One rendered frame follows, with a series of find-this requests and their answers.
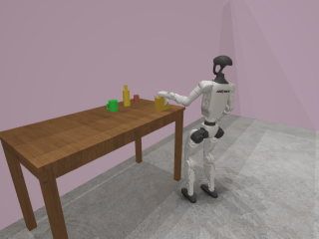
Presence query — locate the right robot upper arm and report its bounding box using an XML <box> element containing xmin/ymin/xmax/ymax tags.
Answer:
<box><xmin>225</xmin><ymin>83</ymin><xmax>236</xmax><ymax>112</ymax></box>

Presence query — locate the left robot upper arm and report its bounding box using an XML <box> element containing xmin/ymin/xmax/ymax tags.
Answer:
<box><xmin>181</xmin><ymin>80</ymin><xmax>213</xmax><ymax>107</ymax></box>

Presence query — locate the left robot forearm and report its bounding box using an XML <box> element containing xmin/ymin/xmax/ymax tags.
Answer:
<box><xmin>165</xmin><ymin>92</ymin><xmax>186</xmax><ymax>105</ymax></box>

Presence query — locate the robot torso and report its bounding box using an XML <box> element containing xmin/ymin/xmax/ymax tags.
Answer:
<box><xmin>200</xmin><ymin>79</ymin><xmax>231</xmax><ymax>138</ymax></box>

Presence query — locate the sponge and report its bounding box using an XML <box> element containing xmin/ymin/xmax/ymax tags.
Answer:
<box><xmin>155</xmin><ymin>97</ymin><xmax>168</xmax><ymax>113</ymax></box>

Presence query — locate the table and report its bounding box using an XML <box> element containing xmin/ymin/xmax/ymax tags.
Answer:
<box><xmin>0</xmin><ymin>99</ymin><xmax>185</xmax><ymax>239</ymax></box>

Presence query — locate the right robot forearm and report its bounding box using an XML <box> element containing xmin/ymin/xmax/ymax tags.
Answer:
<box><xmin>215</xmin><ymin>111</ymin><xmax>231</xmax><ymax>121</ymax></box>

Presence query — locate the robot left hand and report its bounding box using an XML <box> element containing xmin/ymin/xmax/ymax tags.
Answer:
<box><xmin>154</xmin><ymin>91</ymin><xmax>169</xmax><ymax>106</ymax></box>

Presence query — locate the right robot foot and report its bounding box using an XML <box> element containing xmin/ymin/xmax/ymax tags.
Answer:
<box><xmin>200</xmin><ymin>184</ymin><xmax>218</xmax><ymax>198</ymax></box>

